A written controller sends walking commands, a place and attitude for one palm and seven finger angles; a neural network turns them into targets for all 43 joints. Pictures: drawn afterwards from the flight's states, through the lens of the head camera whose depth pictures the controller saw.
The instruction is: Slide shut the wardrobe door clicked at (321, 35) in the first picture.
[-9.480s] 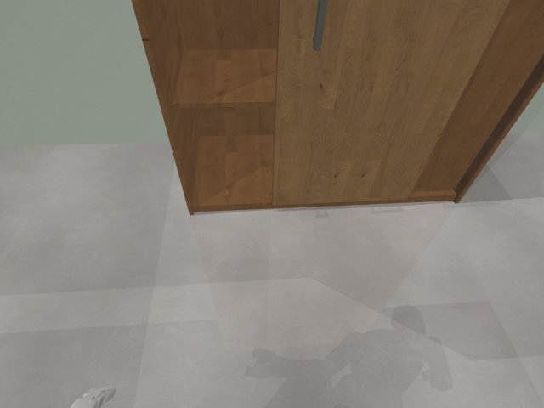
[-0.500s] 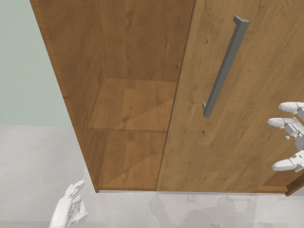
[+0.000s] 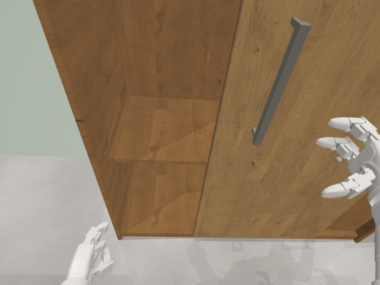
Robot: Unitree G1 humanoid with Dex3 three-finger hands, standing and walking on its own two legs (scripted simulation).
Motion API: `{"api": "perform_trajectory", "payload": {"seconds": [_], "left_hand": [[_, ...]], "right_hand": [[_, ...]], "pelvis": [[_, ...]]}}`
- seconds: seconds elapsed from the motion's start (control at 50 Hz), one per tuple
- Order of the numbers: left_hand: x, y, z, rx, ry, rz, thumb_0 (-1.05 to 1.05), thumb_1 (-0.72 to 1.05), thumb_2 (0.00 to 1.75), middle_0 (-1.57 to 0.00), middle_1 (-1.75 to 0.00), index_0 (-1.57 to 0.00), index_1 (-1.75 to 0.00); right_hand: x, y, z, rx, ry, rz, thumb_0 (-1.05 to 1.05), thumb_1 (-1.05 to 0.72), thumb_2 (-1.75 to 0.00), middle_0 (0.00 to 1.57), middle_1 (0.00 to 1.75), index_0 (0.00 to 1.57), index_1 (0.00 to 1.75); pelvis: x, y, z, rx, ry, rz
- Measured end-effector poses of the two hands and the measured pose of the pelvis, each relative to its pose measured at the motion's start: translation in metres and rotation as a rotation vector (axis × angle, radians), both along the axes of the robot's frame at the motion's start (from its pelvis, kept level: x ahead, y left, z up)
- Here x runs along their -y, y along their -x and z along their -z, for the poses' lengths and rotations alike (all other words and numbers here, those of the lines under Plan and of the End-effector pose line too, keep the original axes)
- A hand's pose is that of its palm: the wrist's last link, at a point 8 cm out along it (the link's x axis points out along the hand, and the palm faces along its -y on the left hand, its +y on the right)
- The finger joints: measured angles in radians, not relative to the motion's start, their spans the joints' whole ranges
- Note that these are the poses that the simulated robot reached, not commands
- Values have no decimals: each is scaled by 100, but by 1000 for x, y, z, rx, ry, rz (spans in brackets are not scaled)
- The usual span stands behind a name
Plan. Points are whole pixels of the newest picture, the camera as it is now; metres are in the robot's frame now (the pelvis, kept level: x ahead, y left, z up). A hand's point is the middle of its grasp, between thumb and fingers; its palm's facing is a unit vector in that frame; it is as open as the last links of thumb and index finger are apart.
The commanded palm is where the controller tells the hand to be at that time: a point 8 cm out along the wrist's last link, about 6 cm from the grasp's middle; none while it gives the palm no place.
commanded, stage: move the hooked fingers beside the handle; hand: right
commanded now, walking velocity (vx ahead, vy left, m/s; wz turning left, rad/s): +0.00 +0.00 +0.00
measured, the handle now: (273, 91) +0.50 -0.18 +0.19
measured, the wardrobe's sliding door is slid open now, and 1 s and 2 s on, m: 0.37 0.37 0.37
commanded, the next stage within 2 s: none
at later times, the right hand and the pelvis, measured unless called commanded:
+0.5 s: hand (321, 140) +0.36 -0.25 +0.17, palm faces +0.03 +1.00 -0.05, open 14.0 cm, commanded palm +0.34 -0.29 +0.17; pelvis +0.01 -0.01 +0.00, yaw +1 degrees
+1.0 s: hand (309, 125) +0.41 -0.24 +0.17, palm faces +0.02 +1.00 -0.03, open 14.0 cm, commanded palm +0.39 -0.29 +0.17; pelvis +0.01 -0.01 +0.00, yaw +1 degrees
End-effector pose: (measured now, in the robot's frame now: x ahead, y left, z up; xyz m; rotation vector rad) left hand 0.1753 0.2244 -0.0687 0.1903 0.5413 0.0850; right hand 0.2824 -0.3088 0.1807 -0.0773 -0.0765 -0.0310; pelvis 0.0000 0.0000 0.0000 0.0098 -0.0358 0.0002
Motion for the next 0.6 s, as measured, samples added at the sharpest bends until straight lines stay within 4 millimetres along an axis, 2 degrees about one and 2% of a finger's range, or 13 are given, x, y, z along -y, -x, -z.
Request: {"api": "perform_trajectory", "payload": {"seconds": [0.22, 0.46, 0.6], "left_hand": [[-4, 17, 7, -59, -3, -36, 1, 90, 89, -20, -30, -20, -30], [-13, 28, 12, -111, -25, -74, 1, 90, 89, -20, -30, -20, -30], [-14, 33, 13, -128, -30, -87, 1, 90, 89, -20, -30, -20, -30]], "right_hand": [[-4, -32, 1, -20, -14, -6, -2, 50, -30, 30, 120, 30, 120], [-7, -52, 6, -39, -28, -2, -2, 50, -30, 30, 120, 30, 120], [-7, -66, 3, -28, -36, -3, -2, 50, -30, 30, 120, 30, 120]], "pelvis": [[3, -3, -1, -17, 1, -12], [6, -5, -1, -27, 1, -17], [7, -7, -1, -36, 0, -19]]}}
